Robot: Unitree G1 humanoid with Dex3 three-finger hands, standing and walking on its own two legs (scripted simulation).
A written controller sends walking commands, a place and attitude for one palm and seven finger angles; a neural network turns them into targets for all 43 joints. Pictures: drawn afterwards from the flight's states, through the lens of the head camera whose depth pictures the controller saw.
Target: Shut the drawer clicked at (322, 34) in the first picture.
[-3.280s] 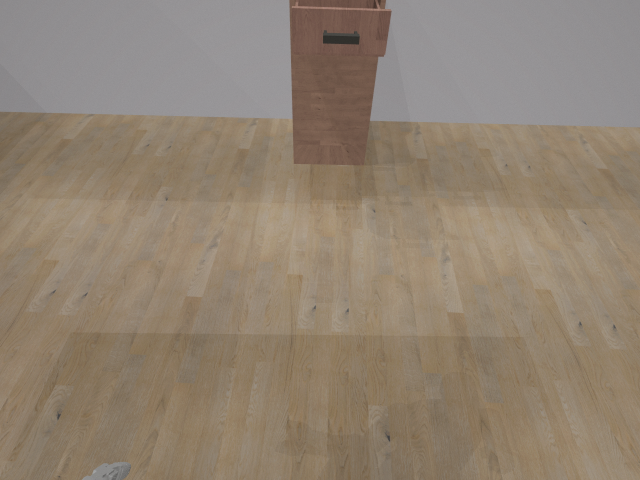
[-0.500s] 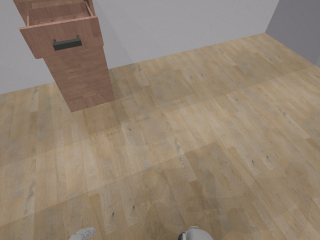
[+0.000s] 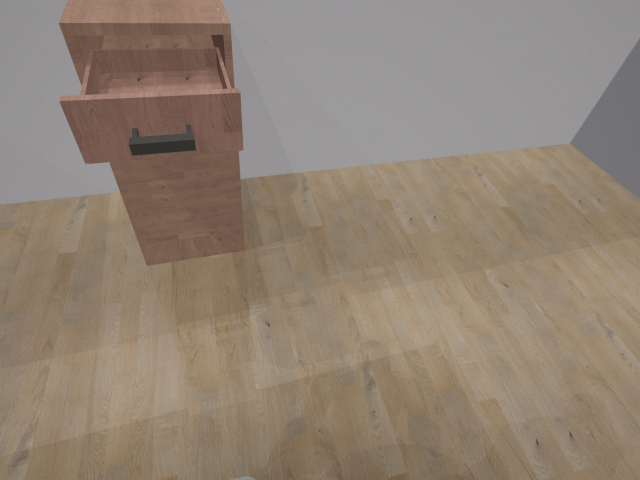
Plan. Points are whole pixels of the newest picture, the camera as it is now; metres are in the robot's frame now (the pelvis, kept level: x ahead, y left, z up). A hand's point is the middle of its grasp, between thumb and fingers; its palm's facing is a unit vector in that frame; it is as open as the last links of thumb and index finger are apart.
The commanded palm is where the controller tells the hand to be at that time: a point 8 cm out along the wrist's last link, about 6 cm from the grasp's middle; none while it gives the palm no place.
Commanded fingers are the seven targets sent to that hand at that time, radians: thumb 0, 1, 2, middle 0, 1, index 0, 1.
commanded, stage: walk to a spot facing it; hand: left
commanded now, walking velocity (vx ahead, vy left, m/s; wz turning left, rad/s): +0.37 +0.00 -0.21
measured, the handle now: (162, 137) +0.70 +0.38 +0.01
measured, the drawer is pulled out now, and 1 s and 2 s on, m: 0.30 0.30 0.30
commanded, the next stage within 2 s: turn to face it in 0.36 s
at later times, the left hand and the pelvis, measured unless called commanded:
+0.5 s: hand (226, 378) +0.30 +0.17 -0.15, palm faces -0.20 -0.96 -0.18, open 7.4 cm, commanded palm none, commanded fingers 0.00 0.90 0.90 -0.20 -0.30 -0.20 -0.30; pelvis +0.18 +0.00 +0.01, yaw -12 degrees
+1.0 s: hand (230, 350) +0.35 +0.18 -0.17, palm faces +0.08 -0.99 -0.15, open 7.3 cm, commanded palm none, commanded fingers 0.00 0.90 0.90 -0.20 -0.30 -0.20 -0.30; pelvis +0.25 -0.01 +0.00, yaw +2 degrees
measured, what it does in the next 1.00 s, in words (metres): walks ahead: right foot, then left foot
